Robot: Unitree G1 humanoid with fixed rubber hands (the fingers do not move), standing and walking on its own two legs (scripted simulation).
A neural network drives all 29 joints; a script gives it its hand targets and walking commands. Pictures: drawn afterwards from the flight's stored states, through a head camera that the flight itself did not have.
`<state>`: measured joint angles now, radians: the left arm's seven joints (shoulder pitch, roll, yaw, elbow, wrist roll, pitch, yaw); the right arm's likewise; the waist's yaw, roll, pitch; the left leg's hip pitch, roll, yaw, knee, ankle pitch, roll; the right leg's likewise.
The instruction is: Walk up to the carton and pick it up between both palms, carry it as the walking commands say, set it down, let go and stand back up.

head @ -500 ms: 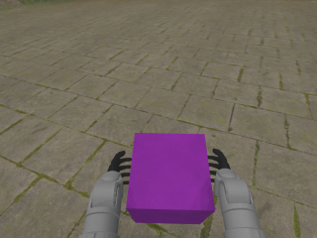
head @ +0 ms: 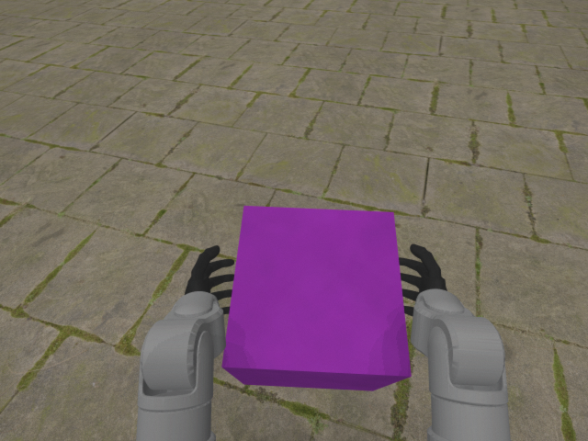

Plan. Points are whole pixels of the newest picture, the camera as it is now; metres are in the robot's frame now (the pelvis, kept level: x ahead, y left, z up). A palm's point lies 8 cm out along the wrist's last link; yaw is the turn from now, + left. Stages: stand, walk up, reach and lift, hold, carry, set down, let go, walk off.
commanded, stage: carry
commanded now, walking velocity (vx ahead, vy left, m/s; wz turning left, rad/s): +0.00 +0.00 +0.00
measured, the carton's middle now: (313, 305) +0.32 +0.00 +0.02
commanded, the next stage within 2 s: none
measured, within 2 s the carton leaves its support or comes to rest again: neither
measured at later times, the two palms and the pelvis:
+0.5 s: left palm (197, 298) +0.29 +0.14 +0.10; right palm (425, 299) +0.28 -0.14 +0.09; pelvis +0.01 +0.01 +0.00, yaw -1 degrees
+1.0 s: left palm (210, 344) +0.23 +0.12 +0.09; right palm (455, 333) +0.24 -0.16 +0.09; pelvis -0.03 -0.02 -0.01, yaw -1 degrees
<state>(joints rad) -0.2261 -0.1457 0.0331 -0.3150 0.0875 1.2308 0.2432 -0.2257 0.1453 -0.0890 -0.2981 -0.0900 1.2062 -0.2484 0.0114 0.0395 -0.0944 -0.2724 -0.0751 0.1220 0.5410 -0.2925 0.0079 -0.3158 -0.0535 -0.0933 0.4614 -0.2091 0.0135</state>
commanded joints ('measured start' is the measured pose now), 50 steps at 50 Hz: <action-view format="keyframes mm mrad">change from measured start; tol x32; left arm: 1 -399 -985 -482 -93 -334 -27 -230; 50 -508 -984 -598 -218 -382 -23 -268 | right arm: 1 -463 1038 629 -143 403 6 243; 50 -356 1030 613 -74 363 6 291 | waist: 1 -7 -109 -419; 50 -11 0 -302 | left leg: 1 162 244 -137 -104 662 -52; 10 523 319 -191 -52 1379 -48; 22 -71 148 -96 -151 301 -93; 27 482 328 -209 -60 1353 -61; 33 318 291 -161 -111 1248 -138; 39 69 187 -132 -22 161 -22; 48 152 266 -204 -69 617 35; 50 71 237 -180 -100 310 54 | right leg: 1 178 -88 50 99 314 -37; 11 -136 15 -38 124 -64 -9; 20 507 -204 159 109 930 -147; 27 -140 11 -19 182 -140 -8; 33 -31 16 -63 101 -143 -21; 39 217 -180 171 37 515 -108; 50 56 -83 136 44 79 -78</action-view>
